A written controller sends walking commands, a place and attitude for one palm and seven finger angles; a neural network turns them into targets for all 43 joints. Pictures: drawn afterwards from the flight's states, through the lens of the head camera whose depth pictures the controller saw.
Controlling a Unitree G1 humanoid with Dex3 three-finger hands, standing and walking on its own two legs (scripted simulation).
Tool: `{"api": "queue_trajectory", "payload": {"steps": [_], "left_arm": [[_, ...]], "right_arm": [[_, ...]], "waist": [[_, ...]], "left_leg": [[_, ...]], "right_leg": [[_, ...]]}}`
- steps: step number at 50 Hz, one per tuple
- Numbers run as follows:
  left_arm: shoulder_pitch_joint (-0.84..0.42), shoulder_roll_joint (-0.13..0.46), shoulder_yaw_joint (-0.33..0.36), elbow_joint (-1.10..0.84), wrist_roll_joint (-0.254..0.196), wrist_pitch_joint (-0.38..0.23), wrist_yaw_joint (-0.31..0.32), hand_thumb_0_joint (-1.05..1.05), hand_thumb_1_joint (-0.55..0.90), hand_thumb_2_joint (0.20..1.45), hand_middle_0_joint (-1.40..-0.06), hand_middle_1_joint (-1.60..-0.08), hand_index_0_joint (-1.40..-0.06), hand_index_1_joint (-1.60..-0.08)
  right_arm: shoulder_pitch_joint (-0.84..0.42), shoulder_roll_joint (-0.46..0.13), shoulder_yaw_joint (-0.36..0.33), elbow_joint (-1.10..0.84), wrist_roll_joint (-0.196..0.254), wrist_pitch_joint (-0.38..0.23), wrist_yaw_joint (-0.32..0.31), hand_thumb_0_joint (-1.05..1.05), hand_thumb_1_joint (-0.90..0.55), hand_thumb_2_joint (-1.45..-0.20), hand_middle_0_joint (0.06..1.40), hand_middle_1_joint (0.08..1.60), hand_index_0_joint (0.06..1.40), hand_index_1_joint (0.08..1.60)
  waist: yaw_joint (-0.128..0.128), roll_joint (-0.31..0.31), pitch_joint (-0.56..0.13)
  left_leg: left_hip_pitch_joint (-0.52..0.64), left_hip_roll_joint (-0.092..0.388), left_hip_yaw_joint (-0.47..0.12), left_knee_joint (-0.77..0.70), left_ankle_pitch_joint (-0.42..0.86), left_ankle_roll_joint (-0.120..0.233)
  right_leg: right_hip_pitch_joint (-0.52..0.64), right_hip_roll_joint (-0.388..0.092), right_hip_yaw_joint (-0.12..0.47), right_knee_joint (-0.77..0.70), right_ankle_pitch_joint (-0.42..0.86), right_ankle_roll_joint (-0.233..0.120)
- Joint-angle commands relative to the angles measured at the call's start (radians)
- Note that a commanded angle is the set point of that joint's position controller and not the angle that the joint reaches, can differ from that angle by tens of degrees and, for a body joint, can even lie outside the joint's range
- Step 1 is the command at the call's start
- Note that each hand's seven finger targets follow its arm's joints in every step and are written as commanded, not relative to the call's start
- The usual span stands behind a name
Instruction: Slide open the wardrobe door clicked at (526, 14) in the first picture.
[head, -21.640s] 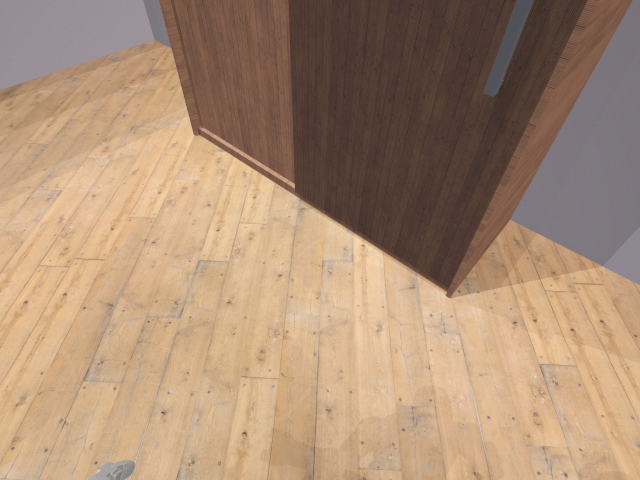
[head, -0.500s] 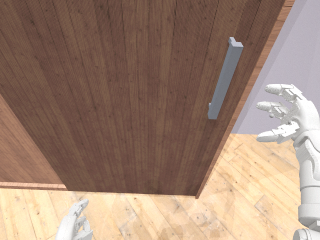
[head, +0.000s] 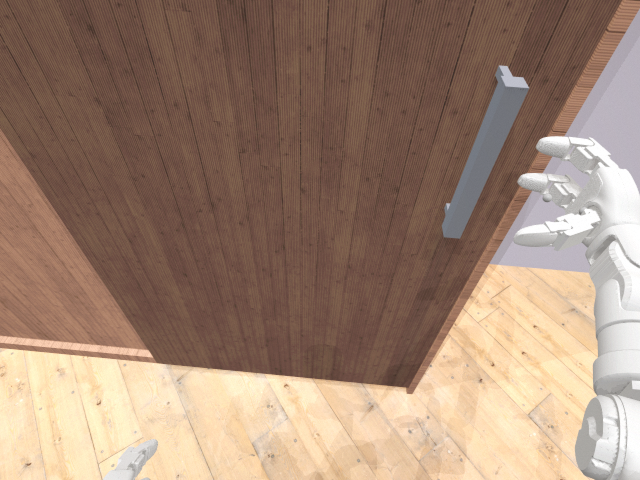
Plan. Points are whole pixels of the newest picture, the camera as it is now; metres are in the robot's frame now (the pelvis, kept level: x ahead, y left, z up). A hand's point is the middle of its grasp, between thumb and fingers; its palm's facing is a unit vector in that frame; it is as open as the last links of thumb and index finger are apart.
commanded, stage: move the hooked fingers beside the handle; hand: right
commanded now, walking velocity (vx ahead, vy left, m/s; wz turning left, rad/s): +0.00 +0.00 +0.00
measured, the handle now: (474, 160) +0.51 -0.15 +0.16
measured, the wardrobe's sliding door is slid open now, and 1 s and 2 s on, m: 0.00 0.00 0.00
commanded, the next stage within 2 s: feel for the door with the fingertips in 1.28 s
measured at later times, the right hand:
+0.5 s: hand (559, 209) +0.42 -0.23 +0.16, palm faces +0.03 +1.00 +0.01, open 14.0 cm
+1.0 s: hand (543, 189) +0.45 -0.22 +0.17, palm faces -0.01 +1.00 +0.01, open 14.0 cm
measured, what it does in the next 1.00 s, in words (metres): stands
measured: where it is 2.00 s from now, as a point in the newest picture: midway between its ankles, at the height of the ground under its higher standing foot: outside the picture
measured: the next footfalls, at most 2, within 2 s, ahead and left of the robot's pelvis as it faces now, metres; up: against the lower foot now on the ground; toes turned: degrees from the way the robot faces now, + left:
none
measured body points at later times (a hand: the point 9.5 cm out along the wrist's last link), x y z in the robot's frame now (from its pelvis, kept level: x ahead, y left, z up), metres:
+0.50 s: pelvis +0.00 -0.01 +0.00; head +0.01 -0.01 +0.45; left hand +0.08 +0.26 -0.11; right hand +0.42 -0.29 +0.16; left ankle -0.03 +0.10 -0.73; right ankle +0.00 -0.12 -0.73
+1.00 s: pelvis +0.00 -0.02 +0.00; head +0.02 -0.02 +0.45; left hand +0.05 +0.25 -0.11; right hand +0.44 -0.27 +0.17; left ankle -0.03 +0.10 -0.73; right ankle +0.00 -0.12 -0.73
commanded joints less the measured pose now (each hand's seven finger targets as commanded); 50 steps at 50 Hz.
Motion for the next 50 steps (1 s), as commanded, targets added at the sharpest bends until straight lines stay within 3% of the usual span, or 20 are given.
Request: {"api": "queue_trajectory", "payload": {"steps": [1,3,7,11,13,18,22,26,28,31,33,35,37,38,40,43,44,47,48,50], "left_arm": [[0.001,0.144,0.059,-0.122,0.005,-0.029,0.004,0.000,0.900,0.900,-0.200,-0.300,-0.200,-0.300],[0.016,0.151,0.061,-0.119,0.005,-0.017,0.005,0.000,0.900,0.900,-0.200,-0.300,-0.200,-0.300],[0.030,0.149,0.064,-0.115,0.006,-0.013,0.003,0.000,0.900,0.900,-0.200,-0.300,-0.200,-0.300],[0.029,0.143,0.068,-0.131,0.010,-0.010,-0.005,0.000,0.900,0.900,-0.200,-0.300,-0.200,-0.300],[0.033,0.146,0.070,-0.136,0.008,-0.006,-0.006,0.000,0.900,0.900,-0.200,-0.300,-0.200,-0.300],[0.019,0.149,0.068,-0.142,0.001,0.004,-0.002,0.000,0.900,0.900,-0.200,-0.300,-0.200,-0.300],[0.014,0.145,0.065,-0.146,0.002,0.003,0.000,0.000,0.900,0.900,-0.200,-0.300,-0.200,-0.300],[0.004,0.139,0.061,-0.135,0.003,-0.012,0.005,0.000,0.900,0.900,-0.200,-0.300,-0.200,-0.300],[0.012,0.145,0.059,-0.122,0.004,-0.014,0.010,0.000,0.900,0.900,-0.200,-0.300,-0.200,-0.300],[0.017,0.149,0.053,-0.098,0.002,-0.015,0.012,0.000,0.900,0.900,-0.200,-0.300,-0.200,-0.300],[0.031,0.156,0.056,-0.097,0.006,-0.011,0.009,0.000,0.900,0.900,-0.200,-0.300,-0.200,-0.300],[0.030,0.149,0.052,-0.105,0.010,-0.014,0.001,0.000,0.900,0.900,-0.200,-0.300,-0.200,-0.300],[0.040,0.151,0.055,-0.106,0.015,-0.016,-0.005,0.000,0.900,0.900,-0.200,-0.300,-0.200,-0.300],[0.050,0.155,0.057,-0.110,0.017,-0.012,-0.006,0.000,0.900,0.900,-0.200,-0.300,-0.200,-0.300],[0.043,0.150,0.057,-0.120,0.017,-0.018,-0.009,0.000,0.900,0.900,-0.200,-0.300,-0.200,-0.300],[0.055,0.155,0.060,-0.118,0.020,-0.016,-0.009,0.000,0.900,0.900,-0.200,-0.300,-0.200,-0.300],[0.051,0.155,0.060,-0.125,0.018,-0.017,-0.011,0.000,0.900,0.900,-0.200,-0.300,-0.200,-0.300],[0.047,0.146,0.061,-0.124,0.014,-0.015,-0.016,0.000,0.900,0.900,-0.200,-0.300,-0.200,-0.300],[0.052,0.148,0.064,-0.124,0.012,-0.011,-0.016,0.000,0.900,0.900,-0.200,-0.300,-0.200,-0.300],[0.046,0.149,0.066,-0.132,0.009,-0.007,-0.019,0.000,0.900,0.900,-0.200,-0.300,-0.200,-0.300]], "right_arm": [[-0.428,-0.285,-0.075,-0.155,0.017,-0.081,0.003,0.000,0.500,-0.300,0.300,1.200,0.300,1.200],[-0.428,-0.298,-0.077,-0.110,0.019,-0.086,0.006,0.000,0.500,-0.300,0.300,1.200,0.300,1.200],[-0.516,-0.303,-0.072,-0.118,0.004,-0.120,0.003,0.000,0.500,-0.300,0.300,1.200,0.300,1.200],[-0.479,-0.294,-0.076,-0.206,0.004,-0.148,0.006,0.000,0.500,-0.300,0.300,1.200,0.300,1.200],[-0.416,-0.283,-0.078,-0.201,0.023,-0.145,0.014,0.000,0.500,-0.300,0.300,1.200,0.300,1.200],[-0.398,-0.274,-0.071,-0.167,0.026,-0.093,0.022,0.000,0.500,-0.300,0.300,1.200,0.300,1.200],[-0.444,-0.290,-0.074,-0.195,0.009,-0.098,0.013,0.000,0.500,-0.300,0.300,1.200,0.300,1.200],[-0.566,-0.223,-0.006,-0.278,0.023,-0.143,0.011,0.000,0.500,-0.300,0.300,1.200,0.300,1.200],[-0.552,-0.217,-0.001,-0.215,0.033,-0.141,0.012,0.000,0.500,-0.300,0.300,1.200,0.300,1.200],[-0.583,-0.208,0.007,-0.068,0.024,-0.108,0.011,0.000,0.500,-0.300,0.300,1.200,0.300,1.200],[-0.563,-0.246,-0.018,-0.013,0.007,-0.103,0.000,0.000,0.500,-0.300,0.300,1.200,0.300,1.200],[-0.605,-0.206,0.017,-0.024,-0.009,-0.112,-0.010,0.000,0.500,-0.300,0.300,1.200,0.300,1.200],[-0.602,-0.227,-0.002,-0.021,-0.012,-0.138,-0.015,0.000,0.500,-0.300,0.300,1.200,0.300,1.200],[-0.584,-0.265,-0.032,-0.025,-0.008,-0.156,-0.019,0.000,0.500,-0.300,0.300,1.200,0.300,1.200],[-0.639,-0.243,-0.021,-0.087,-0.003,-0.184,-0.020,0.000,0.500,-0.300,0.300,1.200,0.300,1.200],[-0.605,-0.300,-0.069,-0.101,0.002,-0.205,-0.020,0.000,0.500,-0.300,0.300,1.200,0.300,1.200],[-0.597,-0.315,-0.085,-0.138,-0.006,-0.207,-0.019,0.000,0.500,-0.300,0.300,1.200,0.300,1.200],[-0.541,-0.233,-0.027,-0.126,-0.007,-0.171,-0.015,0.000,0.500,-0.300,0.300,1.200,0.300,1.200],[-0.513,-0.233,-0.030,-0.111,-0.004,-0.157,-0.016,0.000,0.500,-0.300,0.300,1.200,0.300,1.200],[-0.488,-0.201,-0.011,-0.134,0.001,-0.126,-0.014,0.000,0.500,-0.300,0.300,1.200,0.300,1.200]], "waist": [[-0.011,0.010,-0.295],[-0.003,0.070,-0.274],[0.007,0.001,-0.278],[-0.008,-0.064,-0.366],[-0.014,0.014,-0.357],[-0.005,0.021,-0.253],[0.001,-0.031,-0.255],[0.029,-0.089,-0.301],[0.036,-0.026,-0.283],[0.043,-0.004,-0.213],[0.033,0.014,-0.219],[0.032,-0.050,-0.257],[0.027,-0.046,-0.286],[0.019,0.006,-0.310],[0.025,-0.021,-0.369],[0.009,-0.002,-0.388],[-0.003,-0.054,-0.417],[0.005,-0.081,-0.346],[0.004,-0.040,-0.318],[0.004,-0.042,-0.300]], "left_leg": [[0.051,0.011,-0.026,-0.047,0.404,-0.001],[0.056,0.013,-0.026,-0.047,0.402,-0.006],[0.018,0.007,-0.031,-0.043,0.385,-0.003],[0.047,0.004,-0.032,-0.029,0.439,0.002],[0.078,0.002,-0.023,-0.028,0.460,0.002],[0.033,0.003,-0.021,-0.045,0.404,-0.003],[-0.005,0.000,-0.024,-0.050,0.344,0.001],[-0.054,-0.007,-0.018,-0.056,0.292,0.006],[-0.055,-0.008,-0.014,-0.060,0.275,0.005],[-0.097,-0.004,-0.010,-0.063,0.215,0.003],[-0.091,0.002,-0.010,-0.058,0.206,0.004],[-0.105,0.003,-0.011,-0.040,0.221,0.006],[-0.102,0.003,-0.013,-0.031,0.237,0.007],[-0.070,0.000,-0.009,-0.023,0.255,0.008],[-0.062,-0.004,-0.015,-0.017,0.282,0.004],[-0.027,-0.007,-0.012,-0.011,0.309,0.006],[-0.024,-0.009,-0.017,-0.004,0.340,0.008],[-0.060,-0.010,-0.009,-0.016,0.328,0.006],[-0.047,-0.011,-0.004,-0.021,0.327,0.007],[-0.054,-0.014,-0.003,-0.025,0.328,0.005]], "right_leg": [[0.165,0.010,0.020,-0.027,0.298,-0.042],[0.129,0.006,0.012,-0.025,0.282,-0.045],[0.150,0.006,0.016,-0.020,0.282,-0.043],[0.213,0.006,0.016,-0.010,0.359,-0.041],[0.191,0.001,0.016,-0.012,0.378,-0.045],[0.140,0.003,0.003,-0.028,0.297,-0.047],[0.156,0.004,0.014,-0.030,0.265,-0.043],[0.253,-0.003,0.042,-0.024,0.269,-0.036],[0.230,-0.005,0.042,-0.022,0.251,-0.040],[0.164,-0.001,0.047,-0.034,0.169,-0.036],[0.139,0.001,0.047,-0.029,0.170,-0.037],[0.161,0.004,0.050,-0.023,0.194,-0.031],[0.169,0.001,0.053,-0.012,0.218,-0.027],[0.162,-0.003,0.058,-0.006,0.241,-0.029],[0.206,-0.003,0.057,-0.003,0.267,-0.027],[0.203,-0.008,0.059,-0.001,0.307,-0.027],[0.232,-0.009,0.056,-0.001,0.348,-0.024],[0.221,-0.011,0.051,-0.005,0.346,-0.021],[0.198,-0.013,0.049,-0.006,0.346,-0.026],[0.194,-0.013,0.045,-0.017,0.340,-0.025]]}}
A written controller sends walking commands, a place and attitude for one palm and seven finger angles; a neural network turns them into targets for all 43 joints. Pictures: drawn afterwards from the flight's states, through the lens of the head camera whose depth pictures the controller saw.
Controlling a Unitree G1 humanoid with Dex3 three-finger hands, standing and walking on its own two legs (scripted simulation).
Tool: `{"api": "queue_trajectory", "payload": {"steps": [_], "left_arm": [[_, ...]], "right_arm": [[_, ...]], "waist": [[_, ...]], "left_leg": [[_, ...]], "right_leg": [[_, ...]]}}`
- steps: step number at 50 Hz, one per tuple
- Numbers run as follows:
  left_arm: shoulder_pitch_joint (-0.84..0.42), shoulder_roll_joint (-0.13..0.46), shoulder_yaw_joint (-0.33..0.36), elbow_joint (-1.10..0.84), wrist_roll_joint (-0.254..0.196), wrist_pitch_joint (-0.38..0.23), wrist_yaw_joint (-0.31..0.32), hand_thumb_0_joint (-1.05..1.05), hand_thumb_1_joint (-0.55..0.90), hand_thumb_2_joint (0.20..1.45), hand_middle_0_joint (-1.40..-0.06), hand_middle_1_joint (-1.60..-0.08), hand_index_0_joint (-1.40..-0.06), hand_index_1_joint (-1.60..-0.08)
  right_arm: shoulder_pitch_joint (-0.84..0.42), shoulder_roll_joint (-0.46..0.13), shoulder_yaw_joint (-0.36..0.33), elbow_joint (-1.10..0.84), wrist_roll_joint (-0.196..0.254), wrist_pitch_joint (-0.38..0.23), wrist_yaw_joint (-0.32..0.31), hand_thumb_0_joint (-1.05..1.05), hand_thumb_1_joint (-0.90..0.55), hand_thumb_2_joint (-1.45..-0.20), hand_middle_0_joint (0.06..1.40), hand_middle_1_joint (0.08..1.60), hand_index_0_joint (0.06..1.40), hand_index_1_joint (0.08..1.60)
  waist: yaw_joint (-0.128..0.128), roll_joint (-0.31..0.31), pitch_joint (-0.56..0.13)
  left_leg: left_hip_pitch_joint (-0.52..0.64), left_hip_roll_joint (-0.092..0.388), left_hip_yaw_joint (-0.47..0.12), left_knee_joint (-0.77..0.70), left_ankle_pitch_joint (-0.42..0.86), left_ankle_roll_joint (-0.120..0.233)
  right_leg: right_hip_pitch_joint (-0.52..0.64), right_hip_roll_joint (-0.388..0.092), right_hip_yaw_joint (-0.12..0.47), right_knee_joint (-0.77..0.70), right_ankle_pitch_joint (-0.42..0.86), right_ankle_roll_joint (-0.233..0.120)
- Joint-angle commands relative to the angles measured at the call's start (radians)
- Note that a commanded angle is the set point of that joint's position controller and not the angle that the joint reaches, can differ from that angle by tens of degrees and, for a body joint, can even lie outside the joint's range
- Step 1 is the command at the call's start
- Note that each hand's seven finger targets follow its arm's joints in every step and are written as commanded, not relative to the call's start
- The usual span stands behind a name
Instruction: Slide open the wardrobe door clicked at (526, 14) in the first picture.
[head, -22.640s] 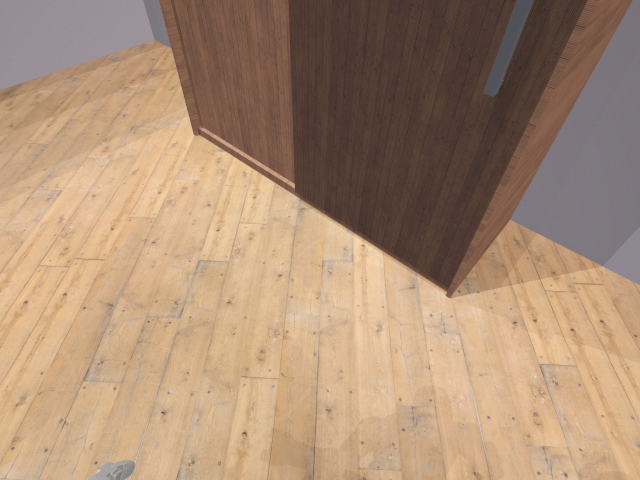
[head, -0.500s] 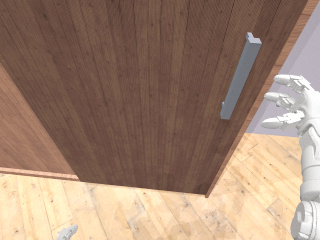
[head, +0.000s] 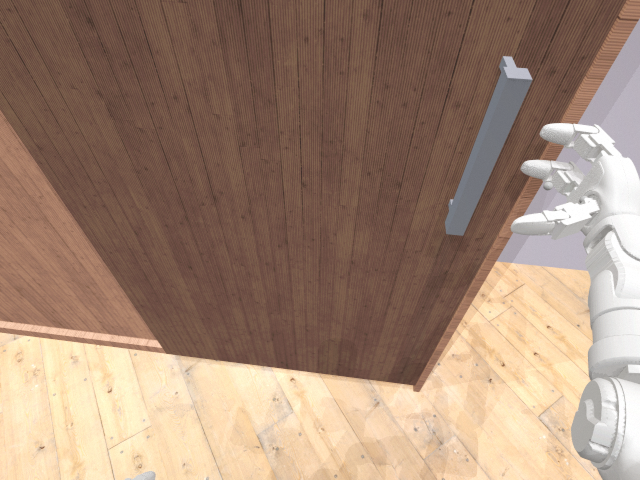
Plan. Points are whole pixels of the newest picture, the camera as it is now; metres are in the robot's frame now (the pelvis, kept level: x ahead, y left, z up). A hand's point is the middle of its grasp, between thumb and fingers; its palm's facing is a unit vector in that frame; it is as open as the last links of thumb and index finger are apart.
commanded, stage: move the hooked fingers beside the handle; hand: right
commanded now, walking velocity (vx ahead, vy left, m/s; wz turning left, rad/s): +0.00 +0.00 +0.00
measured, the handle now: (477, 155) +0.50 -0.14 +0.16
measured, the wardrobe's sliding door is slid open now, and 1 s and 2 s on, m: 0.00 0.00 0.00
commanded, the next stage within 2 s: feel for the door with the fingertips in 0.28 s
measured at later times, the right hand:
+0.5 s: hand (546, 196) +0.42 -0.20 +0.17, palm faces +0.03 +1.00 +0.00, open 14.0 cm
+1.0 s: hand (520, 183) +0.44 -0.18 +0.17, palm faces +0.03 +1.00 +0.01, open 14.0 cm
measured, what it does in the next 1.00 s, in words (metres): stands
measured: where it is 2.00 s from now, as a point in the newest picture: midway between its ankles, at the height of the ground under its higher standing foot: outside the picture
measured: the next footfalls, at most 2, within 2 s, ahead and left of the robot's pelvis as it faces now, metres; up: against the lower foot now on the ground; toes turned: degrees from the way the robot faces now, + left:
none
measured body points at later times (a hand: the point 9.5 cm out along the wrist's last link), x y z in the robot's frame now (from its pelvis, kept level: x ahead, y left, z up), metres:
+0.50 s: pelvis +0.00 +0.01 +0.00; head +0.01 +0.02 +0.45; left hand +0.11 +0.27 -0.10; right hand +0.41 -0.25 +0.18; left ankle -0.02 +0.12 -0.73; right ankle +0.00 -0.10 -0.73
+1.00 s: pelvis +0.00 +0.01 +0.00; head +0.01 +0.02 +0.45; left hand +0.07 +0.27 -0.11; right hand +0.44 -0.23 +0.18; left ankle -0.02 +0.12 -0.73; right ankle +0.00 -0.10 -0.73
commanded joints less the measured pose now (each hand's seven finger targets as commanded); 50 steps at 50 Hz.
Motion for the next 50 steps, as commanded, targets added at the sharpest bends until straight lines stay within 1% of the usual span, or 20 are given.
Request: {"api": "queue_trajectory", "payload": {"steps": [1,4,9,11,13,14,17,19,20,21,23,27,29,32,33,39,43,45,47,50], "left_arm": [[-0.020,0.157,0.065,-0.129,-0.003,-0.033,0.011,0.000,0.900,0.900,-0.200,-0.300,-0.200,-0.300],[-0.018,0.161,0.066,-0.135,-0.002,-0.024,0.013,0.000,0.900,0.900,-0.200,-0.300,-0.200,-0.300],[-0.035,0.149,0.066,-0.143,0.002,-0.030,0.013,0.000,0.900,0.900,-0.200,-0.300,-0.200,-0.300],[-0.045,0.144,0.060,-0.139,0.000,-0.029,0.015,0.000,0.900,0.900,-0.200,-0.300,-0.200,-0.300],[-0.046,0.147,0.059,-0.130,-0.001,-0.027,0.022,0.000,0.900,0.900,-0.200,-0.300,-0.200,-0.300],[-0.052,0.147,0.057,-0.131,-0.003,-0.027,0.022,0.000,0.900,0.900,-0.200,-0.300,-0.200,-0.300],[-0.062,0.144,0.052,-0.129,-0.007,-0.021,0.025,0.000,0.900,0.900,-0.200,-0.300,-0.200,-0.300],[-0.061,0.148,0.053,-0.136,-0.008,-0.018,0.024,0.000,0.900,0.900,-0.200,-0.300,-0.200,-0.300],[-0.073,0.143,0.053,-0.146,-0.009,-0.020,0.022,0.000,0.900,0.900,-0.200,-0.300,-0.200,-0.300],[-0.071,0.143,0.053,-0.146,-0.009,-0.020,0.023,0.000,0.900,0.900,-0.200,-0.300,-0.200,-0.300],[-0.071,0.142,0.054,-0.146,-0.011,-0.020,0.024,0.000,0.900,0.900,-0.200,-0.300,-0.200,-0.300],[-0.082,0.141,0.052,-0.141,-0.009,-0.025,0.022,0.000,0.900,0.900,-0.200,-0.300,-0.200,-0.300],[-0.084,0.141,0.050,-0.138,-0.008,-0.022,0.020,0.000,0.900,0.900,-0.200,-0.300,-0.200,-0.300],[-0.089,0.134,0.047,-0.134,-0.006,-0.023,0.018,0.000,0.900,0.900,-0.200,-0.300,-0.200,-0.300],[-0.079,0.138,0.050,-0.132,-0.003,-0.022,0.017,0.000,0.900,0.900,-0.200,-0.300,-0.200,-0.300],[-0.074,0.136,0.052,-0.133,0.001,-0.029,0.014,0.000,0.900,0.900,-0.200,-0.300,-0.200,-0.300],[-0.056,0.141,0.052,-0.122,0.002,-0.020,0.015,0.000,0.900,0.900,-0.200,-0.300,-0.200,-0.300],[-0.057,0.137,0.054,-0.127,0.000,-0.022,0.012,0.000,0.900,0.900,-0.200,-0.300,-0.200,-0.300],[-0.050,0.138,0.057,-0.126,0.000,-0.020,0.011,0.000,0.900,0.900,-0.200,-0.300,-0.200,-0.300],[-0.034,0.144,0.059,-0.117,0.002,-0.018,0.011,0.000,0.900,0.900,-0.200,-0.300,-0.200,-0.300]], "right_arm": [[-0.386,-0.203,-0.013,-0.217,0.028,-0.006,0.007,0.000,0.500,-0.300,0.300,1.200,0.300,1.200],[-0.394,-0.238,-0.041,-0.251,0.034,0.009,0.000,0.000,0.500,-0.300,0.300,1.200,0.300,1.200],[-0.435,-0.235,-0.037,-0.406,0.025,-0.025,-0.026,0.000,0.500,-0.300,0.300,1.200,0.300,1.200],[-0.439,-0.225,-0.028,-0.398,0.025,-0.026,-0.030,0.000,0.500,-0.300,0.300,1.200,0.300,1.200],[-0.444,-0.237,-0.031,-0.366,0.029,-0.018,-0.028,0.000,0.500,-0.300,0.300,1.200,0.300,1.200],[-0.418,-0.253,-0.052,-0.339,0.025,-0.006,-0.026,0.000,0.500,-0.300,0.300,1.200,0.300,1.200],[-0.436,-0.224,-0.010,-0.278,0.014,0.023,-0.015,0.000,0.500,-0.300,0.300,1.200,0.300,1.200],[-0.410,-0.240,-0.024,-0.264,0.018,0.026,-0.009,0.000,0.500,-0.300,0.300,1.200,0.300,1.200],[-0.411,-0.189,0.015,-0.282,0.025,0.028,0.000,0.000,0.500,-0.300,0.300,1.200,0.300,1.200],[-0.406,-0.191,0.008,-0.280,0.033,0.026,0.003,0.000,0.500,-0.300,0.300,1.200,0.300,1.200],[-0.447,-0.151,0.048,-0.297,0.050,0.014,0.010,0.000,0.500,-0.300,0.300,1.200,0.300,1.200],[-0.474,-0.162,0.027,-0.303,0.052,0.002,-0.002,0.000,0.500,-0.300,0.300,1.200,0.300,1.200],[-0.456,-0.181,0.008,-0.284,0.045,0.000,-0.018,0.000,0.500,-0.300,0.300,1.200,0.300,1.200],[-0.512,-0.150,0.042,-0.283,0.027,-0.004,-0.041,0.000,0.500,-0.300,0.300,1.200,0.300,1.200],[-0.503,-0.181,0.014,-0.277,0.026,-0.010,-0.053,0.000,0.500,-0.300,0.300,1.200,0.300,1.200],[-0.513,-0.184,0.005,-0.311,0.018,-0.037,-0.065,0.000,0.500,-0.300,0.300,1.200,0.300,1.200],[-0.490,-0.213,-0.019,-0.233,0.012,-0.025,-0.066,0.000,0.500,-0.300,0.300,1.200,0.300,1.200],[-0.501,-0.165,0.018,-0.245,0.007,-0.018,-0.063,0.000,0.500,-0.300,0.300,1.200,0.300,1.200],[-0.489,-0.172,0.011,-0.250,0.006,-0.018,-0.061,0.000,0.500,-0.300,0.300,1.200,0.300,1.200],[-0.503,-0.159,0.016,-0.207,0.018,-0.011,-0.056,0.000,0.500,-0.300,0.300,1.200,0.300,1.200]], "waist": [[-0.021,-0.032,-0.262],[-0.021,0.015,-0.263],[-0.019,-0.043,-0.338],[-0.016,-0.056,-0.312],[-0.004,-0.002,-0.273],[-0.018,-0.013,-0.271],[-0.005,-0.051,-0.225],[-0.013,-0.015,-0.248],[-0.010,-0.039,-0.258],[-0.013,-0.017,-0.264],[0.010,0.022,-0.262],[-0.003,-0.006,-0.262],[-0.008,0.023,-0.250],[0.003,-0.026,-0.234],[-0.003,0.015,-0.245],[-0.010,-0.009,-0.334],[-0.012,0.023,-0.271],[-0.007,-0.021,-0.289],[-0.013,-0.046,-0.296],[0.004,0.037,-0.268]], "left_leg": [[0.004,-0.022,0.022,-0.054,0.321,0.028],[0.039,-0.021,0.019,-0.059,0.332,0.026],[0.052,-0.023,0.009,-0.056,0.362,0.025],[0.050,-0.022,0.008,-0.063,0.345,0.026],[0.064,-0.019,0.008,-0.074,0.342,0.023],[0.068,-0.019,0.005,-0.073,0.345,0.024],[0.040,-0.011,0.005,-0.079,0.319,0.025],[0.058,-0.010,0.003,-0.076,0.340,0.024],[0.055,-0.010,0.001,-0.076,0.344,0.024],[0.059,-0.011,0.005,-0.074,0.347,0.026],[0.057,-0.011,0.006,-0.076,0.353,0.020],[0.043,-0.011,0.000,-0.076,0.325,0.022],[0.050,-0.009,-0.004,-0.078,0.318,0.019],[0.025,-0.007,-0.004,-0.078,0.276,0.019],[0.044,-0.006,-0.005,-0.077,0.277,0.018],[0.078,-0.012,-0.005,-0.059,0.338,0.019],[0.082,-0.012,-0.003,-0.065,0.332,0.018],[0.061,-0.014,-0.001,-0.060,0.352,0.021],[0.056,-0.015,0.000,-0.058,0.357,0.024],[0.050,-0.018,0.003,-0.065,0.345,0.017]], "right_leg": [[0.245,-0.017,0.067,-0.062,0.344,-0.006],[0.213,-0.012,0.057,-0.068,0.320,-0.012],[0.294,-0.012,0.058,-0.057,0.371,-0.013],[0.290,-0.010,0.059,-0.065,0.346,-0.011],[0.256,-0.010,0.050,-0.065,0.316,-0.020],[0.245,-0.005,0.048,-0.070,0.305,-0.020],[0.219,0.001,0.044,-0.074,0.263,-0.016],[0.219,0.002,0.045,-0.067,0.277,-0.020],[0.232,0.005,0.040,-0.064,0.276,-0.020],[0.233,0.004,0.045,-0.063,0.278,-0.018],[0.236,0.003,0.043,-0.055,0.279,-0.023],[0.232,0.009,0.049,-0.059,0.249,-0.020],[0.210,0.009,0.046,-0.057,0.237,-0.024],[0.204,0.011,0.048,-0.061,0.206,-0.021],[0.195,0.010,0.049,-0.053,0.210,-0.025],[0.234,0.006,0.049,-0.052,0.268,-0.022],[0.181,0.005,0.044,-0.058,0.251,-0.022],[0.215,0.005,0.042,-0.057,0.279,-0.021],[0.226,0.002,0.042,-0.056,0.297,-0.016],[0.197,0.001,0.044,-0.058,0.270,-0.020]]}}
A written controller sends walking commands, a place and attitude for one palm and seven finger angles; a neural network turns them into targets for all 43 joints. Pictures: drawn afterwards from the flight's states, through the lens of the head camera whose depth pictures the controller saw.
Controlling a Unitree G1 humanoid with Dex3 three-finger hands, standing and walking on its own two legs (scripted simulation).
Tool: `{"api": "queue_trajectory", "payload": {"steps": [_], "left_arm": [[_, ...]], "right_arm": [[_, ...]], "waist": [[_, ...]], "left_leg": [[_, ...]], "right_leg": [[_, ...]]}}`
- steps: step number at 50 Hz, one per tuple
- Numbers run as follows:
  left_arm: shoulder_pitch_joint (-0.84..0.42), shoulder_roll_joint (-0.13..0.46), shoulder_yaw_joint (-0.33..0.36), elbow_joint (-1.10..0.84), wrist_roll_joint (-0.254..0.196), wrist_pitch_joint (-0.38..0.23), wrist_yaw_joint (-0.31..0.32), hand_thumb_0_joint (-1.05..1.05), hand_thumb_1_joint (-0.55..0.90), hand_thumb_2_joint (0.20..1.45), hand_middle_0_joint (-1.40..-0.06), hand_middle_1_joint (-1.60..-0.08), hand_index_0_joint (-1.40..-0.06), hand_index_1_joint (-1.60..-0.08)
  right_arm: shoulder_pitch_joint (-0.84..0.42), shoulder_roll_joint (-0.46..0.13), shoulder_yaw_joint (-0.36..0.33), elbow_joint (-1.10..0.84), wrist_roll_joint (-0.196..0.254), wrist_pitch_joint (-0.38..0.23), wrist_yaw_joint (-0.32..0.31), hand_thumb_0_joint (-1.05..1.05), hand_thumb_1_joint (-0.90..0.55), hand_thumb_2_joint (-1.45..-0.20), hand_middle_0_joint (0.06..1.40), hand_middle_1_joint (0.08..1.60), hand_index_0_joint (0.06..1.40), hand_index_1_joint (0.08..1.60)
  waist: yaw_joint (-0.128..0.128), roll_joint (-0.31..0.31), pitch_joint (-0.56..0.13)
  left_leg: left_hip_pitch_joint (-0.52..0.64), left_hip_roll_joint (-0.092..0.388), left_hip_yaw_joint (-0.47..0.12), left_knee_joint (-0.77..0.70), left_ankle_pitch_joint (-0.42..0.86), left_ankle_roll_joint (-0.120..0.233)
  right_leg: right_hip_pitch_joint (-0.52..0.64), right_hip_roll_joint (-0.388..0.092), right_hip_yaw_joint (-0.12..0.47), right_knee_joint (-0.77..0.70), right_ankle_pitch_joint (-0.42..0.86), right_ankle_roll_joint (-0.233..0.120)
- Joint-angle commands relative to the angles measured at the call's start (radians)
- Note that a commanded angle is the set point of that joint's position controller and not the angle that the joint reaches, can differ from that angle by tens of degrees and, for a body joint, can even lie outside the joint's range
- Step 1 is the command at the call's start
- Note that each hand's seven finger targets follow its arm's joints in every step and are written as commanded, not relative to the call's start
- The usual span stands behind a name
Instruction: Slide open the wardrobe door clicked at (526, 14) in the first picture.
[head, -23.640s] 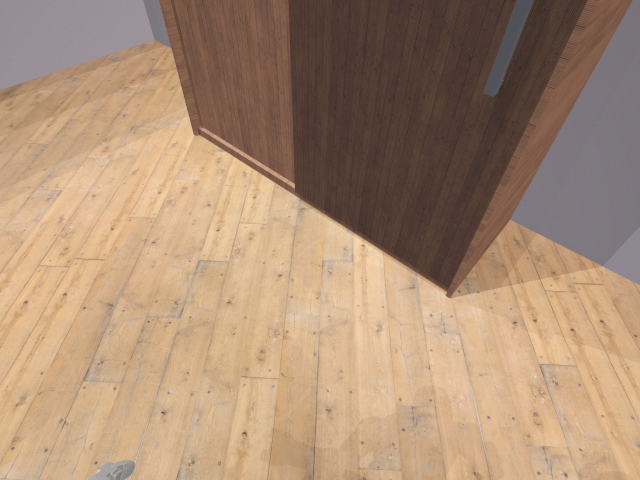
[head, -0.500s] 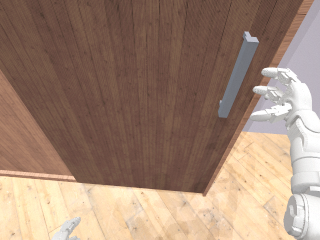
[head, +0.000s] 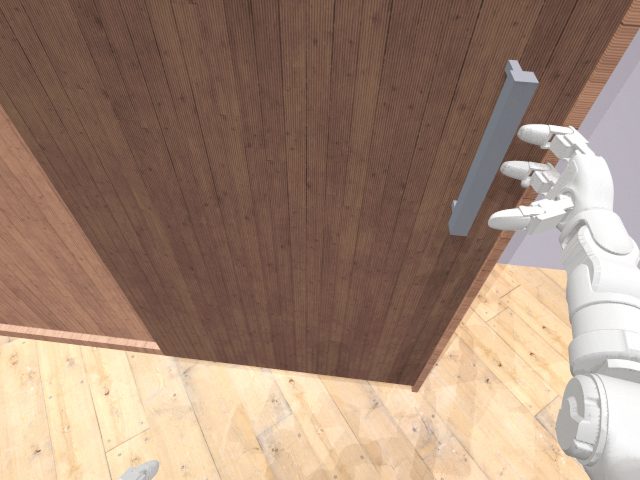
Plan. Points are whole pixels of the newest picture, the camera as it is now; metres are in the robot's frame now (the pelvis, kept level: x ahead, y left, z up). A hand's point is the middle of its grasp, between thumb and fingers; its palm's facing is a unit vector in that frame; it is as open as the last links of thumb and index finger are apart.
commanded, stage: feel for the door with the fingertips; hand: right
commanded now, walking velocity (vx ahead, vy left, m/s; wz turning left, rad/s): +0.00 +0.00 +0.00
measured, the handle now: (482, 157) +0.51 -0.15 +0.16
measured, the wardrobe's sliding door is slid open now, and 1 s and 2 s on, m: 0.00 0.00 0.00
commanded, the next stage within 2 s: slide the fingers in behind the handle in 0.30 s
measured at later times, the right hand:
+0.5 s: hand (519, 177) +0.46 -0.18 +0.17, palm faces +0.02 +1.00 +0.03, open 13.8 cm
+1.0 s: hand (511, 179) +0.45 -0.17 +0.18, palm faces +0.00 +1.00 +0.04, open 14.0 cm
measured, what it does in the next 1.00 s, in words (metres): stands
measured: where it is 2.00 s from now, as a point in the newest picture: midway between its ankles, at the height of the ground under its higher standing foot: outside the picture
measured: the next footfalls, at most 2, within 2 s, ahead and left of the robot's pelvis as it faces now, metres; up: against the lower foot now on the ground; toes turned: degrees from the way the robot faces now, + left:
none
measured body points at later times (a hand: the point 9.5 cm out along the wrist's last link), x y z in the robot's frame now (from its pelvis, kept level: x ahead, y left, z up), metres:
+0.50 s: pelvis +0.00 -0.01 +0.00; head +0.02 -0.01 +0.45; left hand +0.06 +0.26 -0.12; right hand +0.45 -0.24 +0.17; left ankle -0.02 +0.11 -0.73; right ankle +0.00 -0.11 -0.73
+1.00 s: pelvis +0.00 +0.00 +0.00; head +0.01 +0.00 +0.45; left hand +0.07 +0.26 -0.11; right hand +0.44 -0.22 +0.18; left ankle -0.02 +0.11 -0.73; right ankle +0.00 -0.11 -0.73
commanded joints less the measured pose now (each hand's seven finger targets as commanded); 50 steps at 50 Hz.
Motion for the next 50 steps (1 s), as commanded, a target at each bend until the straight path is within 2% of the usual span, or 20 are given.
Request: {"api": "queue_trajectory", "payload": {"steps": [1,3,4,7,10,13,14,15,18,22,23,27,30,32,34,40,43,46,48,50], "left_arm": [[0.001,0.150,0.057,-0.108,0.002,-0.036,0.015,0.000,0.900,0.900,-0.200,-0.300,-0.200,-0.300],[0.009,0.152,0.061,-0.108,0.006,-0.036,0.016,0.000,0.900,0.900,-0.200,-0.300,-0.200,-0.300],[0.010,0.152,0.060,-0.103,0.006,-0.037,0.015,0.000,0.900,0.900,-0.200,-0.300,-0.200,-0.300],[0.015,0.144,0.060,-0.098,0.010,-0.044,0.009,0.000,0.900,0.900,-0.200,-0.300,-0.200,-0.300],[0.027,0.148,0.061,-0.089,0.013,-0.043,0.007,0.000,0.900,0.900,-0.200,-0.300,-0.200,-0.300],[0.041,0.153,0.061,-0.081,0.016,-0.041,0.007,0.000,0.900,0.900,-0.200,-0.300,-0.200,-0.300],[0.038,0.156,0.060,-0.085,0.015,-0.039,0.006,0.000,0.900,0.900,-0.200,-0.300,-0.200,-0.300],[0.034,0.153,0.060,-0.090,0.013,-0.040,0.005,0.000,0.900,0.900,-0.200,-0.300,-0.200,-0.300],[0.049,0.153,0.062,-0.083,0.016,-0.041,0.004,0.000,0.900,0.900,-0.200,-0.300,-0.200,-0.300],[0.043,0.152,0.059,-0.083,0.016,-0.044,0.002,0.000,0.900,0.900,-0.200,-0.300,-0.200,-0.300],[0.050,0.155,0.059,-0.083,0.018,-0.041,0.002,0.000,0.900,0.900,-0.200,-0.300,-0.200,-0.300],[0.044,0.153,0.059,-0.087,0.016,-0.045,0.001,0.000,0.900,0.900,-0.200,-0.300,-0.200,-0.300],[0.041,0.154,0.061,-0.094,0.016,-0.045,0.001,0.000,0.900,0.900,-0.200,-0.300,-0.200,-0.300],[0.035,0.152,0.057,-0.100,0.014,-0.044,0.001,0.000,0.900,0.900,-0.200,-0.300,-0.200,-0.300],[0.035,0.157,0.059,-0.103,0.013,-0.044,0.003,0.000,0.900,0.900,-0.200,-0.300,-0.200,-0.300],[0.016,0.146,0.060,-0.107,0.009,-0.051,0.002,0.000,0.900,0.900,-0.200,-0.300,-0.200,-0.300],[0.023,0.148,0.065,-0.103,0.012,-0.057,0.001,0.000,0.900,0.900,-0.200,-0.300,-0.200,-0.300],[0.013,0.146,0.061,-0.103,0.012,-0.055,-0.003,0.000,0.900,0.900,-0.200,-0.300,-0.200,-0.300],[0.017,0.148,0.063,-0.103,0.013,-0.050,-0.003,0.000,0.900,0.900,-0.200,-0.300,-0.200,-0.300],[-0.001,0.139,0.061,-0.114,0.012,-0.051,-0.010,0.000,0.900,0.900,-0.200,-0.300,-0.200,-0.300]], "right_arm": [[-0.491,-0.221,-0.031,-0.168,0.022,-0.060,0.012,0.000,0.500,-0.300,0.300,1.200,0.300,1.200],[-0.523,-0.213,-0.022,-0.177,0.020,-0.067,0.010,0.000,0.500,-0.300,0.300,1.200,0.300,1.200],[-0.544,-0.244,-0.043,-0.180,0.012,-0.072,0.005,0.000,0.500,-0.300,0.300,1.200,0.300,1.200],[-0.591,-0.194,-0.001,-0.216,0.001,-0.099,-0.005,0.000,0.500,-0.300,0.300,1.200,0.300,1.200],[-0.585,-0.219,-0.024,-0.187,-0.001,-0.110,-0.015,0.000,0.500,-0.300,0.300,1.200,0.300,1.200],[-0.592,-0.229,-0.031,-0.109,-0.005,-0.103,-0.017,0.000,0.500,-0.300,0.300,1.200,0.300,1.200],[-0.592,-0.258,-0.050,-0.110,-0.013,-0.103,-0.018,0.000,0.500,-0.300,0.300,1.200,0.300,1.200],[-0.625,-0.232,-0.023,-0.144,-0.016,-0.106,-0.016,0.000,0.500,-0.300,0.300,1.200,0.300,1.200],[-0.615,-0.221,-0.021,-0.116,-0.010,-0.112,-0.015,0.000,0.500,-0.300,0.300,1.200,0.300,1.200],[-0.614,-0.218,-0.025,-0.088,-0.009,-0.122,-0.013,0.000,0.500,-0.300,0.300,1.200,0.300,1.200],[-0.609,-0.217,-0.022,-0.079,-0.004,-0.126,-0.013,0.000,0.500,-0.300,0.300,1.200,0.300,1.200],[-0.625,-0.223,-0.025,-0.093,-0.014,-0.136,-0.011,0.000,0.500,-0.300,0.300,1.200,0.300,1.200],[-0.600,-0.251,-0.049,-0.119,-0.011,-0.143,-0.010,0.000,0.500,-0.300,0.300,1.200,0.300,1.200],[-0.573,-0.230,-0.035,-0.093,-0.004,-0.132,-0.002,0.000,0.500,-0.300,0.300,1.200,0.300,1.200],[-0.583,-0.256,-0.052,-0.117,-0.005,-0.137,-0.001,0.000,0.500,-0.300,0.300,1.200,0.300,1.200],[-0.582,-0.176,0.009,-0.182,0.003,-0.127,-0.002,0.000,0.500,-0.300,0.300,1.200,0.300,1.200],[-0.589,-0.159,0.017,-0.216,0.016,-0.127,-0.012,0.000,0.500,-0.300,0.300,1.200,0.300,1.200],[-0.550,-0.165,-0.004,-0.210,0.015,-0.104,-0.022,0.000,0.500,-0.300,0.300,1.200,0.300,1.200],[-0.496,-0.183,-0.020,-0.195,0.008,-0.093,-0.033,0.000,0.500,-0.300,0.300,1.200,0.300,1.200],[-0.512,-0.125,0.023,-0.231,0.003,-0.082,-0.042,0.000,0.500,-0.300,0.300,1.200,0.300,1.200]], "waist": [[0.011,0.046,-0.258],[0.018,0.051,-0.278],[0.013,0.027,-0.286],[0.020,-0.050,-0.316],[0.020,-0.014,-0.336],[0.027,0.024,-0.290],[0.016,0.011,-0.303],[0.023,-0.023,-0.324],[0.030,0.011,-0.321],[0.024,-0.005,-0.305],[0.030,0.030,-0.295],[0.023,-0.017,-0.311],[0.013,-0.004,-0.339],[0.014,0.016,-0.299],[0.012,0.021,-0.313],[0.017,-0.055,-0.314],[0.024,-0.015,-0.331],[0.007,-0.009,-0.331],[-0.003,0.031,-0.318],[-0.001,-0.006,-0.305]], "left_leg": [[0.028,-0.006,-0.008,-0.064,0.328,0.002],[0.028,-0.005,-0.007,-0.060,0.328,0.002],[0.020,-0.004,-0.011,-0.059,0.326,0.002],[-0.014,-0.007,-0.004,-0.048,0.320,0.008],[-0.006,-0.010,-0.006,-0.043,0.336,0.005],[-0.008,-0.009,-0.001,-0.046,0.316,0.004],[0.003,-0.007,-0.006,-0.041,0.329,0.005],[-0.004,-0.007,-0.005,-0.038,0.330,0.006],[-0.011,-0.009,0.001,-0.040,0.326,0.006],[-0.026,-0.011,-0.002,-0.040,0.306,0.007],[-0.017,-0.010,-0.001,-0.043,0.303,0.006],[-0.029,-0.010,-0.002,-0.035,0.298,0.008],[-0.003,-0.011,-0.005,-0.033,0.311,0.007],[-0.002,-0.010,-0.007,-0.042,0.293,0.005],[0.010,-0.009,-0.009,-0.041,0.299,0.004],[-0.029,-0.013,-0.005,-0.045,0.278,0.008],[-0.023,-0.015,0.002,-0.046,0.284,0.008],[-0.002,-0.014,0.001,-0.041,0.312,0.008],[0.023,-0.012,0.003,-0.042,0.326,0.007],[0.003,-0.012,0.004,-0.040,0.327,0.007]], "right_leg": [[0.175,0.010,0.032,-0.047,0.246,-0.035],[0.186,0.011,0.032,-0.041,0.258,-0.038],[0.192,0.010,0.035,-0.042,0.258,-0.036],[0.246,0.009,0.043,-0.035,0.292,-0.027],[0.243,0.006,0.045,-0.026,0.309,-0.028],[0.193,0.008,0.042,-0.030,0.275,-0.032],[0.187,0.009,0.042,-0.031,0.282,-0.030],[0.211,0.010,0.042,-0.032,0.287,-0.028],[0.214,0.006,0.046,-0.022,0.298,-0.029],[0.201,0.007,0.046,-0.026,0.269,-0.025],[0.185,0.008,0.045,-0.023,0.262,-0.031],[0.199,0.007,0.048,-0.025,0.262,-0.025],[0.199,0.009,0.045,-0.022,0.266,-0.028],[0.163,0.010,0.037,-0.030,0.227,-0.030],[0.165,0.010,0.037,-0.030,0.229,-0.033],[0.215,0.008,0.042,-0.028,0.235,-0.027],[0.239,0.005,0.049,-0.025,0.261,-0.029],[0.221,0.009,0.043,-0.030,0.269,-0.026],[0.192,0.009,0.039,-0.028,0.281,-0.030],[0.207,0.010,0.038,-0.033,0.279,-0.027]]}}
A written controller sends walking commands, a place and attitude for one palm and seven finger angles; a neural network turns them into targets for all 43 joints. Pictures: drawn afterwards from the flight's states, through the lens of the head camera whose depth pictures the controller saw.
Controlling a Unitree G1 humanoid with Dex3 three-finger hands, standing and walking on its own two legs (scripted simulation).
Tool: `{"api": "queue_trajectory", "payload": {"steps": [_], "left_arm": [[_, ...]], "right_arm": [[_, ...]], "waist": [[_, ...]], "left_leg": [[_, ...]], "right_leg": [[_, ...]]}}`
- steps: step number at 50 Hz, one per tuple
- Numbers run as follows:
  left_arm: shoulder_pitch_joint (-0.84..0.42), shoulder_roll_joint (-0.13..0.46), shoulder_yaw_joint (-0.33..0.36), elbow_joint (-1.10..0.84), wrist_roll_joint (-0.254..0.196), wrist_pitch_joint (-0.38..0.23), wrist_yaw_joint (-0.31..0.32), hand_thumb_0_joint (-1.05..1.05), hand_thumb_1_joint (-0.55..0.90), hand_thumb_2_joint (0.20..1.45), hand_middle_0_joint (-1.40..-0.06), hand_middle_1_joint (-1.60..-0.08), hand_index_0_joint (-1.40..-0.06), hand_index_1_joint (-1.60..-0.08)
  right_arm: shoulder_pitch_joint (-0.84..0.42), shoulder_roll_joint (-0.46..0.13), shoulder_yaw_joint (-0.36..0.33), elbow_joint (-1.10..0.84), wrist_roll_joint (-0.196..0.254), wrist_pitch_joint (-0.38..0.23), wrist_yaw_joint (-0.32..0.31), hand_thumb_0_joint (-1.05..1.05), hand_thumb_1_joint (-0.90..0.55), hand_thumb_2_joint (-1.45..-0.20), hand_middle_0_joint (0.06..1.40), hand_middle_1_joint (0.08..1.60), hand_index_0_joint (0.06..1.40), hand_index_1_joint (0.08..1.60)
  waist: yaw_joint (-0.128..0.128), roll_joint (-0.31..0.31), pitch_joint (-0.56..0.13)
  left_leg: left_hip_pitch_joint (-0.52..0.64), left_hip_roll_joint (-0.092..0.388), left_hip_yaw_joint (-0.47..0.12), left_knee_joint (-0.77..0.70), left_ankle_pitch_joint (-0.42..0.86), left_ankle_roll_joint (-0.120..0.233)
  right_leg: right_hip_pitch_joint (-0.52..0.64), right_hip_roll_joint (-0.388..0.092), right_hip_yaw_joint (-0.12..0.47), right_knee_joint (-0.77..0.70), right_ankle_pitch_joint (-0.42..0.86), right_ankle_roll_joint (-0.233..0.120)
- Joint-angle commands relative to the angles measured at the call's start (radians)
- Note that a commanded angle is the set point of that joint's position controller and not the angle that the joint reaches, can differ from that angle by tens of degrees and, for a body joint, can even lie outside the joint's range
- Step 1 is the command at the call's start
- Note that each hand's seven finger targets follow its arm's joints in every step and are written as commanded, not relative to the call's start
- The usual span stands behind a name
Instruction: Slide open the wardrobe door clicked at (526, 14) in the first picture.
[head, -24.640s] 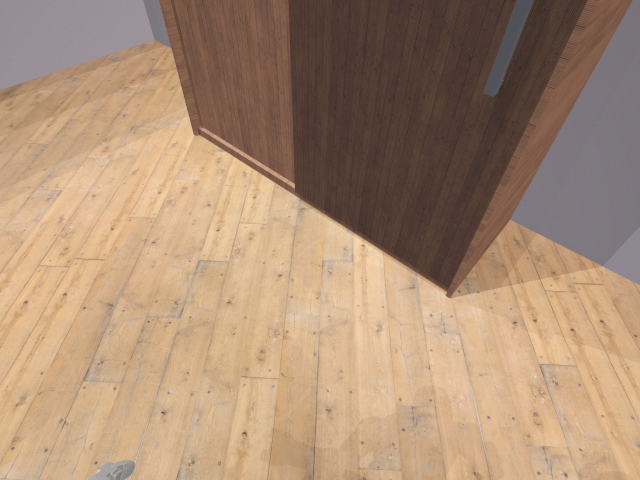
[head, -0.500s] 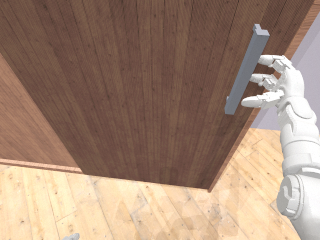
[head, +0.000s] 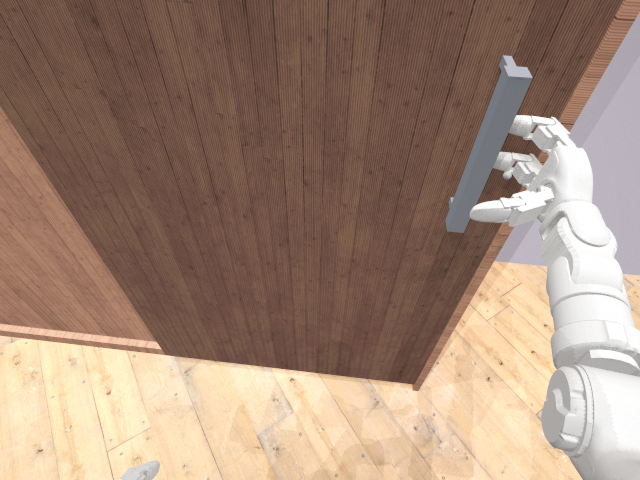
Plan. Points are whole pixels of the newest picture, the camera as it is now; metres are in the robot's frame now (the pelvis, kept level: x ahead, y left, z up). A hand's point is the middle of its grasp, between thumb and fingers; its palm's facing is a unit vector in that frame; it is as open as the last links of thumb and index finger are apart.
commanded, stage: slide the fingers in behind the handle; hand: right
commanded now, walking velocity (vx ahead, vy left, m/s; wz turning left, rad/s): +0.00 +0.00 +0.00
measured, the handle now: (478, 153) +0.51 -0.14 +0.16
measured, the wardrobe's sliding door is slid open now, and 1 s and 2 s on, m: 0.00 0.00 0.00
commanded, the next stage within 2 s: move the hooked fingers beside the handle in 0.44 s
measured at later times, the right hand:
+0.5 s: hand (496, 180) +0.44 -0.15 +0.18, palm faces +0.04 +1.00 +0.01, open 14.2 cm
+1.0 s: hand (495, 176) +0.45 -0.15 +0.17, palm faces +0.04 +1.00 +0.01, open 14.0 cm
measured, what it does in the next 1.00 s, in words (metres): stands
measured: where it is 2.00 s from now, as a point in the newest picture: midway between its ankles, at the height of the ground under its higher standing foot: outside the picture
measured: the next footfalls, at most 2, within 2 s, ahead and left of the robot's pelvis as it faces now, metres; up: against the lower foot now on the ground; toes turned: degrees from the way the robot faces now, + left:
none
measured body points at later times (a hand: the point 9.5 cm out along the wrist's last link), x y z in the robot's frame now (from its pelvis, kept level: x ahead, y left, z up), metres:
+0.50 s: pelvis +0.00 +0.01 +0.00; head +0.01 +0.01 +0.45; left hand +0.09 +0.26 -0.11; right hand +0.44 -0.20 +0.18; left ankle -0.02 +0.12 -0.73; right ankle +0.01 -0.11 -0.73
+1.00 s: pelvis +0.00 +0.01 +0.00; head +0.02 +0.02 +0.45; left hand +0.07 +0.27 -0.11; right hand +0.45 -0.21 +0.17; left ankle -0.02 +0.12 -0.73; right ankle +0.01 -0.11 -0.73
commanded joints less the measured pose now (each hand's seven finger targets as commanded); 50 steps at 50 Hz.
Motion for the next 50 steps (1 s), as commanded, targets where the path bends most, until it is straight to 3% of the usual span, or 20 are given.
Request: {"api": "queue_trajectory", "payload": {"steps": [1,2,3,8,11,14,15,18,22,24,26,28,32,34,37,39,41,44,48,50], "left_arm": [[-0.003,0.139,0.054,-0.120,0.001,-0.036,0.006,0.000,0.900,0.900,-0.200,-0.300,-0.200,-0.300],[-0.008,0.138,0.054,-0.123,0.002,-0.035,0.004,0.000,0.900,0.900,-0.200,-0.300,-0.200,-0.300],[-0.001,0.141,0.057,-0.124,0.003,-0.030,0.005,0.000,0.900,0.900,-0.200,-0.300,-0.200,-0.300],[-0.019,0.136,0.053,-0.126,0.002,-0.026,0.011,0.000,0.900,0.900,-0.200,-0.300,-0.200,-0.300],[-0.024,0.132,0.050,-0.119,0.003,-0.027,0.013,0.000,0.900,0.900,-0.200,-0.300,-0.200,-0.300],[-0.036,0.124,0.049,-0.126,0.004,-0.031,0.009,0.000,0.900,0.900,-0.200,-0.300,-0.200,-0.300],[-0.034,0.124,0.047,-0.121,0.005,-0.032,0.009,0.000,0.900,0.900,-0.200,-0.300,-0.200,-0.300],[-0.030,0.129,0.050,-0.116,0.005,-0.032,0.011,0.000,0.900,0.900,-0.200,-0.300,-0.200,-0.300],[-0.040,0.124,0.050,-0.108,0.001,-0.039,0.011,0.000,0.900,0.900,-0.200,-0.300,-0.200,-0.300],[-0.039,0.123,0.052,-0.103,0.001,-0.043,0.009,0.000,0.900,0.900,-0.200,-0.300,-0.200,-0.300],[-0.027,0.128,0.050,-0.088,0.003,-0.045,0.010,0.000,0.900,0.900,-0.200,-0.300,-0.200,-0.300],[-0.028,0.127,0.053,-0.089,0.004,-0.050,0.008,0.000,0.900,0.900,-0.200,-0.300,-0.200,-0.300],[-0.018,0.130,0.050,-0.074,0.006,-0.052,0.009,0.000,0.900,0.900,-0.200,-0.300,-0.200,-0.300],[-0.014,0.137,0.050,-0.071,0.007,-0.046,0.012,0.000,0.900,0.900,-0.200,-0.300,-0.200,-0.300],[-0.019,0.128,0.045,-0.087,0.009,-0.044,0.010,0.000,0.900,0.900,-0.200,-0.300,-0.200,-0.300],[-0.015,0.128,0.045,-0.093,0.013,-0.041,0.006,0.000,0.900,0.900,-0.200,-0.300,-0.200,-0.300],[-0.012,0.126,0.047,-0.105,0.014,-0.040,0.004,0.000,0.900,0.900,-0.200,-0.300,-0.200,-0.300],[-0.013,0.131,0.049,-0.117,0.010,-0.032,0.005,0.000,0.900,0.900,-0.200,-0.300,-0.200,-0.300],[-0.020,0.137,0.055,-0.133,0.006,-0.019,0.013,0.000,0.900,0.900,-0.200,-0.300,-0.200,-0.300],[-0.026,0.132,0.053,-0.131,0.000,-0.016,0.017,0.000,0.900,0.900,-0.200,-0.300,-0.200,-0.300]], "right_arm": [[-0.468,-0.192,-0.010,-0.264,0.001,-0.049,-0.017,0.000,0.500,-0.300,0.300,1.200,0.300,1.200],[-0.472,-0.180,-0.002,-0.282,0.000,-0.048,-0.022,0.000,0.500,-0.300,0.300,1.200,0.300,1.200],[-0.449,-0.206,-0.025,-0.276,0.000,-0.046,-0.030,0.000,0.500,-0.300,0.300,1.200,0.300,1.200],[-0.481,-0.167,0.000,-0.287,0.009,-0.034,-0.041,0.000,0.500,-0.300,0.300,1.200,0.300,1.200],[-0.509,-0.184,-0.012,-0.287,-0.001,-0.038,-0.049,0.000,0.500,-0.300,0.300,1.200,0.300,1.200],[-0.480,-0.147,0.016,-0.311,-0.009,-0.048,-0.055,0.000,0.500,-0.300,0.300,1.200,0.300,1.200],[-0.517,-0.118,0.047,-0.317,-0.007,-0.049,-0.053,0.000,0.500,-0.300,0.300,1.200,0.300,1.200],[-0.502,-0.117,0.039,-0.277,0.007,-0.046,-0.050,0.000,0.500,-0.300,0.300,1.200,0.300,1.200],[-0.545,-0.078,0.078,-0.296,0.005,-0.048,-0.047,0.000,0.500,-0.300,0.300,1.200,0.300,1.200],[-0.545,-0.045,0.108,-0.299,0.005,-0.052,-0.049,0.000,0.500,-0.300,0.300,1.200,0.300,1.200],[-0.574,-0.070,0.088,-0.262,0.004,-0.051,-0.057,0.000,0.500,-0.300,0.300,1.200,0.300,1.200],[-0.591,-0.024,0.130,-0.286,0.004,-0.061,-0.059,0.000,0.500,-0.300,0.300,1.200,0.300,1.200],[-0.601,-0.059,0.095,-0.218,0.000,-0.059,-0.064,0.000,0.500,-0.300,0.300,1.200,0.300,1.200],[-0.573,-0.139,0.027,-0.174,-0.003,-0.064,-0.065,0.000,0.500,-0.300,0.300,1.200,0.300,1.200],[-0.551,-0.149,0.008,-0.172,-0.009,-0.072,-0.068,0.000,0.500,-0.300,0.300,1.200,0.300,1.200],[-0.532,-0.195,-0.026,-0.190,-0.025,-0.088,-0.078,0.000,0.500,-0.300,0.300,1.200,0.300,1.200],[-0.489,-0.214,-0.049,-0.207,-0.031,-0.097,-0.083,0.000,0.500,-0.300,0.300,1.200,0.300,1.200],[-0.455,-0.208,-0.042,-0.203,-0.025,-0.090,-0.071,0.000,0.500,-0.300,0.300,1.200,0.300,1.200],[-0.417,-0.241,-0.062,-0.255,-0.014,-0.072,-0.041,0.000,0.500,-0.300,0.300,1.200,0.300,1.200],[-0.447,-0.212,-0.032,-0.276,-0.003,-0.061,-0.024,0.000,0.500,-0.300,0.300,1.200,0.300,1.200]], "waist": [[-0.005,-0.023,-0.293],[-0.003,-0.040,-0.301],[-0.006,0.017,-0.302],[0.007,0.048,-0.272],[0.002,0.024,-0.283],[-0.009,-0.024,-0.321],[0.010,-0.016,-0.307],[0.012,0.044,-0.280],[0.017,-0.006,-0.292],[0.023,-0.006,-0.293],[0.030,0.012,-0.263],[0.036,0.024,-0.282],[0.032,0.018,-0.271],[0.018,0.072,-0.273],[-0.002,0.018,-0.298],[-0.018,-0.001,-0.319],[-0.027,0.024,-0.334],[-0.019,0.070,-0.299],[-0.026,0.059,-0.308],[-0.009,0.042,-0.292]], "left_leg": [[0.030,-0.014,0.007,-0.054,0.328,0.016],[0.027,-0.015,0.005,-0.056,0.333,0.015],[0.049,-0.016,0.008,-0.056,0.342,0.016],[0.052,-0.014,0.002,-0.072,0.324,0.010],[0.052,-0.011,-0.004,-0.072,0.318,0.011],[0.056,-0.010,-0.004,-0.063,0.338,0.015],[0.044,-0.011,0.000,-0.067,0.335,0.013],[0.051,-0.013,0.000,-0.078,0.314,0.012],[0.030,-0.012,0.002,-0.075,0.316,0.014],[0.013,-0.014,0.003,-0.078,0.303,0.013],[0.002,-0.013,0.004,-0.084,0.280,0.013],[0.006,-0.014,0.009,-0.079,0.284,0.014],[-0.007,-0.013,0.006,-0.081,0.263,0.012],[0.031,-0.009,0.000,-0.080,0.268,0.012],[0.055,-0.007,-0.003,-0.068,0.304,0.014],[0.075,-0.007,-0.006,-0.058,0.332,0.016],[0.099,-0.009,-0.004,-0.053,0.358,0.016],[0.110,-0.011,-0.008,-0.064,0.368,0.009],[0.147,-0.008,-0.017,-0.071,0.401,0.009],[0.126,-0.009,-0.018,-0.077,0.413,0.006]], "right_leg": [[0.238,0.005,0.041,-0.054,0.293,-0.019],[0.253,0.006,0.039,-0.051,0.298,-0.019],[0.241,0.003,0.042,-0.047,0.312,-0.023],[0.228,0.006,0.034,-0.058,0.263,-0.028],[0.231,0.010,0.035,-0.063,0.251,-0.025],[0.264,0.010,0.034,-0.055,0.286,-0.022],[0.267,0.011,0.038,-0.056,0.281,-0.022],[0.244,0.011,0.040,-0.058,0.250,-0.026],[0.277,0.011,0.041,-0.062,0.259,-0.021],[0.289,0.009,0.046,-0.058,0.257,-0.021],[0.267,0.011,0.051,-0.063,0.230,-0.021],[0.284,0.011,0.056,-0.060,0.245,-0.022],[0.261,0.014,0.055,-0.065,0.216,-0.020],[0.221,0.016,0.052,-0.069,0.205,-0.026],[0.218,0.020,0.038,-0.068,0.231,-0.022],[0.218,0.019,0.038,-0.064,0.263,-0.022],[0.215,0.017,0.033,-0.062,0.284,-0.022],[0.187,0.016,0.021,-0.068,0.267,-0.028],[0.193,0.016,0.007,-0.069,0.279,-0.033],[0.207,0.015,0.007,-0.069,0.285,-0.034]]}}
